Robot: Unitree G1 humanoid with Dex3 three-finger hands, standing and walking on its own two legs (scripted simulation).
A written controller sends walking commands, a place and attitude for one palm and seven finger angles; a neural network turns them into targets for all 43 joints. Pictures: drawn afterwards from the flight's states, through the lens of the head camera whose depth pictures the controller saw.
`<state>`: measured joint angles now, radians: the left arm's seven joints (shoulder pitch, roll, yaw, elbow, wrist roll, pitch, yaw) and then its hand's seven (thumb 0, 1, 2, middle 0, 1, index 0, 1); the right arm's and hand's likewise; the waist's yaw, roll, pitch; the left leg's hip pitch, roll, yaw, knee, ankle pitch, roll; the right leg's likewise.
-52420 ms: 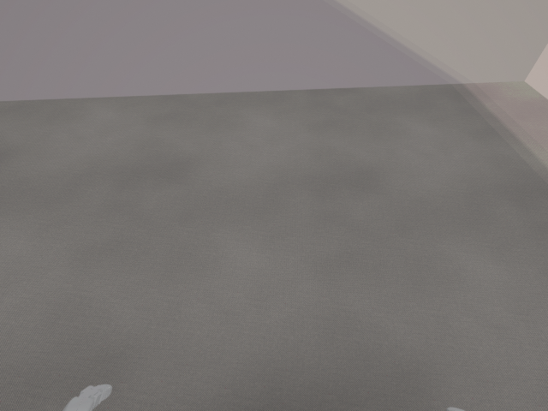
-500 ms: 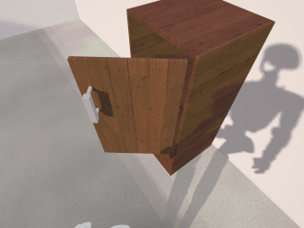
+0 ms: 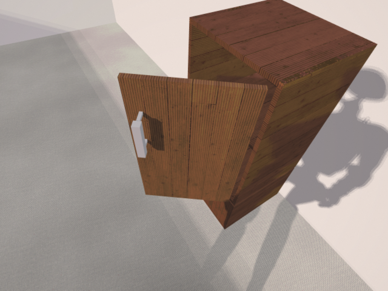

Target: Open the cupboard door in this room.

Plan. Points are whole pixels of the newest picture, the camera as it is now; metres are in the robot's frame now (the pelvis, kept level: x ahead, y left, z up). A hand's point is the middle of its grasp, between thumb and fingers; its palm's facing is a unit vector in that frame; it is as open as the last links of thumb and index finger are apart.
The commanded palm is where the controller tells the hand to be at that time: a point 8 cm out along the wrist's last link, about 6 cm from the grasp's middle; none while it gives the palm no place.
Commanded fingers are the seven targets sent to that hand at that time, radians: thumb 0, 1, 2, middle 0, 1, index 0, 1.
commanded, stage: come to a stop and stand still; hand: left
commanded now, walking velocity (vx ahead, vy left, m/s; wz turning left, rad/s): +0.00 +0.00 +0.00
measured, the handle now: (141, 134) +0.50 +0.21 -0.03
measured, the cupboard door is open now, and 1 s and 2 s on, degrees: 52 52 52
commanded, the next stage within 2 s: look again from close up in 0.52 s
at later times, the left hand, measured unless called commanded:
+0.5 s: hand out of the picture -0.04 +0.14 -0.18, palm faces +0.05 -0.99 -0.14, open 7.4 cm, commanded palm none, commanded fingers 0.00 0.90 0.90 -0.20 -0.30 -0.20 -0.30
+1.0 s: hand out of the picture +0.00 +0.20 -0.17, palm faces +0.02 -0.98 -0.22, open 7.4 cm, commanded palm none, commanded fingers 0.00 0.90 0.90 -0.20 -0.30 -0.20 -0.30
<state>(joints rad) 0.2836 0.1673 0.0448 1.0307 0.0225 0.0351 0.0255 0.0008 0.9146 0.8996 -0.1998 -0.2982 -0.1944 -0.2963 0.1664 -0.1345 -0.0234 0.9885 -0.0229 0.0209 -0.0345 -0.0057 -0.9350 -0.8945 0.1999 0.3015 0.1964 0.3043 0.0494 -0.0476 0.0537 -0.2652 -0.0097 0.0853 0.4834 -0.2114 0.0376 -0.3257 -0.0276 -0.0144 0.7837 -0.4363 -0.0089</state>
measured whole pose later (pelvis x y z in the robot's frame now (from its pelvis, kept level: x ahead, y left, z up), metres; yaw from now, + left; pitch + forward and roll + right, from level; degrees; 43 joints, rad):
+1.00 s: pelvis -0.02 +0.02 +0.00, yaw -1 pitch -1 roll +0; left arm 0.31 0.15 0.01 1.05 0.02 -0.02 0.04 0.00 0.91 0.90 -0.20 -0.30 -0.19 -0.30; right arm 0.31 -0.15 0.00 1.08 -0.02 0.00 -0.01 0.03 -0.93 -0.89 0.20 0.30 0.20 0.30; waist 0.00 0.02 0.01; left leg -0.31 -0.02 0.09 0.54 -0.22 0.06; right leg -0.19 -0.04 0.00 0.55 -0.34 0.03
